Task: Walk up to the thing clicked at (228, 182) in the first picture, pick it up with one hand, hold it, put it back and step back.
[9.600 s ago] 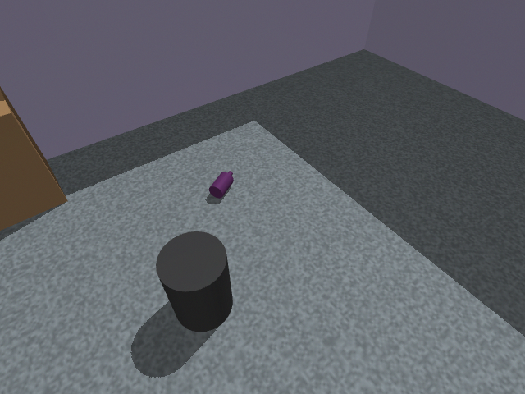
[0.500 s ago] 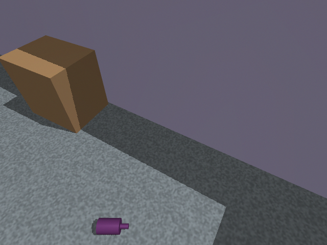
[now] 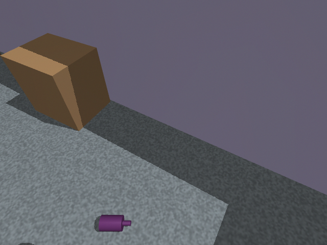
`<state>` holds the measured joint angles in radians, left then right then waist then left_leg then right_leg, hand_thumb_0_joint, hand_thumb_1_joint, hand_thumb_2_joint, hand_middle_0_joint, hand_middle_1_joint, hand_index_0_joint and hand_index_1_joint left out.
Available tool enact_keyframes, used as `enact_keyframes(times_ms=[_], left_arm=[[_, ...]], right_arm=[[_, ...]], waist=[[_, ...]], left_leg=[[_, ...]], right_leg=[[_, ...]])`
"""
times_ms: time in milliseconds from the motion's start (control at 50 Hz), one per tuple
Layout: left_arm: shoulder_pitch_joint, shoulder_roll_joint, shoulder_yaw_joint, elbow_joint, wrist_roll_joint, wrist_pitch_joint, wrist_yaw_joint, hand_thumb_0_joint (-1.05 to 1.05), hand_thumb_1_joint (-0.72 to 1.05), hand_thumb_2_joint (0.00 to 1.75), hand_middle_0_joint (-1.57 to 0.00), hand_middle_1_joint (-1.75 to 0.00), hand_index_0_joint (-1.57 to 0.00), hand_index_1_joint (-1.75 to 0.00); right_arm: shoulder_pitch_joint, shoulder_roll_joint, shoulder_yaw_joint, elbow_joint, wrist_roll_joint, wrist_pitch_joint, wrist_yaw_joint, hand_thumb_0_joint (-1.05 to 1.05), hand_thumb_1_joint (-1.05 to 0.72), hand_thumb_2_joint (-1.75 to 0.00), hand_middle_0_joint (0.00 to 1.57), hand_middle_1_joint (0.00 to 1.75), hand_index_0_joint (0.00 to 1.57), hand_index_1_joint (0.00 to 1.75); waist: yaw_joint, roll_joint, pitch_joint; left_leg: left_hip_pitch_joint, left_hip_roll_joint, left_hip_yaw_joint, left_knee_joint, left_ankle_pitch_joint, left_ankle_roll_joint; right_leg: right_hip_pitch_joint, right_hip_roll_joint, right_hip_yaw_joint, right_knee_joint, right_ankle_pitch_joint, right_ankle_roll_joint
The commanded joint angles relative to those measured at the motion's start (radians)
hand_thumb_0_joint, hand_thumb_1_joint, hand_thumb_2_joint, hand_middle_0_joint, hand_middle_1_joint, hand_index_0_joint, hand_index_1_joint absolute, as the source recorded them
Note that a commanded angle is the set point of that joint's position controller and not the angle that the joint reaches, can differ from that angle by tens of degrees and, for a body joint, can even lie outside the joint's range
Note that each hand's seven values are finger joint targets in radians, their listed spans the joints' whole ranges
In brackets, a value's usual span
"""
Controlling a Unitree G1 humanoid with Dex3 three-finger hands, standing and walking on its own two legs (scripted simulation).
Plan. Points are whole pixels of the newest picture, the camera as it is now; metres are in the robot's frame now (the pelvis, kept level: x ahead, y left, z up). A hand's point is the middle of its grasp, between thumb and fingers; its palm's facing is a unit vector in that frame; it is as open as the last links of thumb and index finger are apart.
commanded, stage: walk up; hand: left
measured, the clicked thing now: (115, 223) +0.41 +0.27 -0.74
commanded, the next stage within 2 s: stand in 1.82 s
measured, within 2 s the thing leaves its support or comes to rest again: neither
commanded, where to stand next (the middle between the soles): +0.02 +0.06 m, yaw +0 degrees
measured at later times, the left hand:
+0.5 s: hand out of the picture +0.06 +0.35 -0.17, palm faces -0.04 -0.93 -0.37, open 7.4 cm
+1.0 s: hand out of the picture +0.10 +0.30 -0.15, palm faces -0.02 -0.95 -0.31, open 7.4 cm
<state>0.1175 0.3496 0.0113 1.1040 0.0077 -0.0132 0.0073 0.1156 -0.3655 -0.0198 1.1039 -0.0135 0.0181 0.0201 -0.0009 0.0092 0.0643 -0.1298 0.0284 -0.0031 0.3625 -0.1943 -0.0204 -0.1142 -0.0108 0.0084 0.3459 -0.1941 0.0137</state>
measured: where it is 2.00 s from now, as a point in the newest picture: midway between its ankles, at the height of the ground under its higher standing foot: outside the picture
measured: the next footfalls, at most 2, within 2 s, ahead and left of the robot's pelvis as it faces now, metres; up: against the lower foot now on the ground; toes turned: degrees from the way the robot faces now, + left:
right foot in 0.54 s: +0.02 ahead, -0.03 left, +0.00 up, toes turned +2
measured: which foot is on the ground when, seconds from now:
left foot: down 0.00-1.00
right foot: down 0.00-0.24, up 0.26-0.52, down 0.54-1.00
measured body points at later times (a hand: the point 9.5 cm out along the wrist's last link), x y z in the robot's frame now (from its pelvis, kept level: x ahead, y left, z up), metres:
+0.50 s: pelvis -0.01 +0.08 -0.01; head +0.03 +0.09 +0.44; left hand +0.07 +0.40 -0.15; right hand +0.06 -0.22 -0.13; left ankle -0.03 +0.17 -0.75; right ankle -0.02 -0.04 -0.73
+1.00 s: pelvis -0.01 +0.06 +0.00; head +0.00 +0.07 +0.45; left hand +0.10 +0.35 -0.13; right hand +0.07 -0.25 -0.12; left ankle -0.03 +0.17 -0.75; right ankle -0.02 -0.04 -0.75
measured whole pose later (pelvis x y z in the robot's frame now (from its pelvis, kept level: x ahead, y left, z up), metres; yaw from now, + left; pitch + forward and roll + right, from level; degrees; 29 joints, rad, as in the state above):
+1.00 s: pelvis -0.01 +0.06 +0.00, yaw -1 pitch -3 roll +0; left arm 0.08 0.34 0.03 1.09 0.01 0.01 -0.01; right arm 0.11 -0.36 -0.01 1.08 -0.01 -0.03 -0.01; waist -0.01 -0.02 0.05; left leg -0.06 -0.01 0.03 0.31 -0.21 0.02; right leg -0.09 0.04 0.02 0.32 -0.19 -0.03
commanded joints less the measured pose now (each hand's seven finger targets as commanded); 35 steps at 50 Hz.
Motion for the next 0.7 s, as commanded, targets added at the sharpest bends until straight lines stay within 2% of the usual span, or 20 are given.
enact_keyframes(times_ms=[0, 40, 60, 80, 140, 180, 200, 220, 240, 280, 300, 380, 480, 500, 520, 540, 560, 580, 620, 680], left_arm=[[-0.011, 0.312, 0.087, -0.075, 0.005, -0.023, 0.037, 0.00, 0.90, 0.90, -0.20, -0.30, -0.20, -0.30], [-0.035, 0.315, 0.093, -0.110, 0.020, -0.022, 0.043, 0.00, 0.90, 0.90, -0.20, -0.30, -0.20, -0.30], [-0.042, 0.330, 0.100, -0.129, 0.027, -0.022, 0.045, 0.00, 0.90, 0.90, -0.20, -0.30, -0.20, -0.30], [-0.045, 0.311, 0.098, -0.142, 0.029, -0.022, 0.047, 0.00, 0.90, 0.90, -0.20, -0.30, -0.20, -0.30], [-0.086, 0.294, 0.090, -0.176, 0.035, -0.020, 0.042, 0.00, 0.90, 0.90, -0.20, -0.30, -0.20, -0.30], [-0.103, 0.251, 0.073, -0.200, 0.017, -0.006, 0.030, 0.00, 0.90, 0.90, -0.20, -0.30, -0.20, -0.30], [-0.066, 0.183, 0.055, -0.210, 0.000, 0.004, 0.027, 0.00, 0.90, 0.90, -0.20, -0.30, -0.20, -0.30], [-0.036, 0.183, 0.055, -0.193, -0.006, 0.014, 0.036, 0.00, 0.90, 0.90, -0.20, -0.30, -0.20, -0.30], [-0.052, 0.227, 0.063, -0.169, 0.001, 0.019, 0.040, 0.00, 0.90, 0.90, -0.20, -0.30, -0.20, -0.30], [-0.011, 0.220, 0.064, -0.152, -0.012, 0.019, 0.031, 0.00, 0.90, 0.90, -0.20, -0.30, -0.20, -0.30], [0.002, 0.215, 0.060, -0.139, -0.016, 0.016, 0.029, 0.00, 0.90, 0.90, -0.20, -0.30, -0.20, -0.30], [-0.019, 0.208, 0.055, -0.136, -0.003, 0.015, 0.022, 0.00, 0.90, 0.90, -0.20, -0.30, -0.20, -0.30], [-0.014, 0.194, 0.060, -0.131, 0.010, 0.023, 0.014, 0.00, 0.90, 0.90, -0.20, -0.30, -0.20, -0.30], [0.005, 0.192, 0.062, -0.120, 0.013, 0.019, 0.012, 0.00, 0.90, 0.90, -0.20, -0.30, -0.20, -0.30], [0.023, 0.207, 0.066, -0.108, 0.016, 0.014, 0.012, 0.00, 0.90, 0.90, -0.20, -0.30, -0.20, -0.30], [0.014, 0.234, 0.071, -0.114, 0.017, 0.008, 0.011, 0.00, 0.90, 0.90, -0.20, -0.30, -0.20, -0.30], [-0.048, 0.256, 0.068, -0.131, 0.007, 0.010, 0.002, 0.00, 0.90, 0.90, -0.20, -0.30, -0.20, -0.30], [-0.087, 0.245, 0.065, -0.146, 0.007, 0.011, -0.004, 0.00, 0.90, 0.90, -0.20, -0.30, -0.20, -0.30], [-0.095, 0.206, 0.053, -0.140, 0.000, 0.015, -0.010, 0.00, 0.90, 0.90, -0.20, -0.30, -0.20, -0.30], [-0.055, 0.195, 0.053, -0.106, 0.001, 0.011, -0.012, 0.00, 0.90, 0.90, -0.20, -0.30, -0.20, -0.30]], right_arm=[[-0.028, -0.199, -0.072, -0.108, -0.006, 0.015, -0.004, 0.00, -0.90, -0.90, 0.20, 0.30, 0.20, 0.30], [-0.023, -0.194, -0.080, -0.138, -0.014, 0.032, 0.005, 0.00, -0.90, -0.90, 0.20, 0.30, 0.20, 0.30], [0.002, -0.202, -0.086, -0.155, -0.020, 0.042, 0.010, 0.00, -0.90, -0.90, 0.20, 0.30, 0.20, 0.30], [0.005, -0.197, -0.089, -0.163, -0.017, 0.046, 0.014, 0.00, -0.90, -0.90, 0.20, 0.30, 0.20, 0.30], [0.080, -0.186, -0.097, -0.164, -0.018, 0.035, 0.018, 0.00, -0.90, -0.90, 0.20, 0.30, 0.20, 0.30], [0.153, -0.200, -0.110, -0.133, -0.030, 0.013, 0.010, 0.00, -0.90, -0.90, 0.20, 0.30, 0.20, 0.30], [0.116, -0.267, -0.125, -0.150, -0.047, 0.000, 0.003, 0.00, -0.90, -0.90, 0.20, 0.30, 0.20, 0.30], [0.033, -0.327, -0.126, -0.187, -0.038, -0.011, 0.000, 0.00, -0.90, -0.90, 0.20, 0.30, 0.20, 0.30], [0.030, -0.323, -0.126, -0.187, -0.026, -0.016, -0.001, 0.00, -0.90, -0.90, 0.20, 0.30, 0.20, 0.30], [-0.021, -0.232, -0.094, -0.203, -0.024, -0.023, -0.013, 0.00, -0.90, -0.90, 0.20, 0.30, 0.20, 0.30], [-0.015, -0.229, -0.094, -0.203, -0.023, -0.029, -0.019, 0.00, -0.90, -0.90, 0.20, 0.30, 0.20, 0.30], [0.066, -0.233, -0.091, -0.181, -0.009, -0.044, -0.033, 0.00, -0.90, -0.90, 0.20, 0.30, 0.20, 0.30], [0.044, -0.239, -0.083, -0.189, 0.006, -0.045, -0.048, 0.00, -0.90, -0.90, 0.20, 0.30, 0.20, 0.30], [0.035, -0.235, -0.077, -0.190, 0.012, -0.044, -0.048, 0.00, -0.90, -0.90, 0.20, 0.30, 0.20, 0.30], [0.010, -0.214, -0.069, -0.196, 0.020, -0.045, -0.049, 0.00, -0.90, -0.90, 0.20, 0.30, 0.20, 0.30], [0.015, -0.195, -0.064, -0.199, 0.027, -0.045, -0.050, 0.00, -0.90, -0.90, 0.20, 0.30, 0.20, 0.30], [0.024, -0.177, -0.060, -0.189, 0.029, -0.043, -0.050, 0.00, -0.90, -0.90, 0.20, 0.30, 0.20, 0.30], [0.031, -0.174, -0.058, -0.167, 0.015, -0.043, -0.050, 0.00, -0.90, -0.90, 0.20, 0.30, 0.20, 0.30], [0.004, -0.210, -0.059, -0.143, 0.000, -0.059, -0.046, 0.00, -0.90, -0.90, 0.20, 0.30, 0.20, 0.30], [-0.012, -0.211, -0.047, -0.121, 0.004, -0.072, -0.045, 0.00, -0.90, -0.90, 0.20, 0.30, 0.20, 0.30]], waist=[[0.013, -0.086, -0.097], [0.023, -0.175, -0.063], [0.015, -0.202, -0.045], [0.014, -0.186, -0.022], [-0.031, -0.189, -0.056], [-0.067, -0.088, -0.089], [-0.028, 0.122, -0.091], [-0.009, 0.208, -0.098], [-0.024, 0.185, -0.075], [0.017, 0.108, -0.043], [0.018, 0.136, -0.043], [-0.025, 0.120, -0.091], [-0.011, 0.102, -0.085], [0.006, 0.063, -0.090], [0.020, -0.002, -0.115], [0.007, -0.052, -0.140], [-0.014, -0.099, -0.118], [-0.021, -0.105, -0.086], [-0.011, -0.052, -0.056], [0.006, -0.028, -0.069]], left_leg=[[-0.044, 0.015, -0.024, 0.168, 0.023, 0.034], [-0.117, -0.014, -0.054, 0.356, -0.282, 0.041], [-0.154, 0.003, -0.090, 0.448, -0.335, 0.046], [-0.173, 0.012, -0.120, 0.479, -0.356, 0.048], [-0.133, 0.023, -0.074, 0.264, -0.271, 0.048], [0.013, 0.004, -0.035, -0.062, 0.015, 0.053], [0.066, 0.161, -0.281, -0.130, 0.228, 0.080], [0.014, 0.263, -0.400, -0.130, 0.167, 0.178], [-0.111, 0.285, -0.434, -0.132, 0.037, 0.241], [-0.014, 0.184, -0.243, -0.060, 0.189, 0.192], [0.031, 0.176, -0.214, -0.037, 0.275, 0.169], [0.174, 0.205, -0.203, 0.021, 0.556, 0.155], [0.129, 0.213, -0.206, 0.056, 0.533, 0.149], [0.092, 0.201, -0.187, 0.077, 0.540, 0.129], [0.027, 0.167, -0.156, 0.098, 0.460, 0.108], [-0.023, 0.112, -0.123, 0.100, 0.326, 0.070], [0.012, 0.039, -0.079, 0.076, 0.065, 0.039], [0.048, 0.037, -0.077, 0.033, -0.050, 0.039], [0.048, 0.100, -0.138, -0.066, 0.051, 0.062], [0.037, 0.125, -0.139, -0.069, 0.163, 0.081]], right_leg=[[0.016, -0.248, 0.192, -0.038, 0.293, -0.140], [-0.043, -0.338, 0.266, -0.043, 0.294, -0.224], [-0.073, -0.376, 0.292, -0.045, 0.261, -0.260], [-0.097, -0.368, 0.267, -0.043, 0.244, -0.267], [-0.066, -0.283, 0.158, 0.059, 0.275, -0.202], [-0.098, -0.184, 0.066, 0.247, 0.250, -0.115], [-0.209, -0.035, 0.012, 0.402, 0.034, -0.044], [-0.250, 0.043, 0.046, 0.438, -0.373, -0.030], [-0.183, 0.017, 0.116, 0.529, -0.423, -0.036], [-0.253, 0.023, 0.140, 0.562, -0.351, -0.037], [-0.267, 0.021, 0.135, 0.533, -0.313, -0.037], [-0.230, 0.014, 0.081, 0.366, -0.265, -0.020], [-0.109, -0.005, 0.032, 0.136, -0.138, -0.052], [-0.035, -0.022, 0.049, 0.044, -0.012, -0.060], [0.068, -0.062, 0.099, 0.031, 0.203, -0.072], [0.125, -0.117, 0.164, 0.025, 0.309, -0.103], [0.022, -0.160, 0.203, 0.022, 0.233, -0.141], [-0.047, -0.175, 0.213, 0.009, 0.131, -0.145], [-0.048, -0.102, 0.148, 0.031, 0.102, -0.083], [0.018, -0.086, 0.134, 0.000, 0.143, -0.065]])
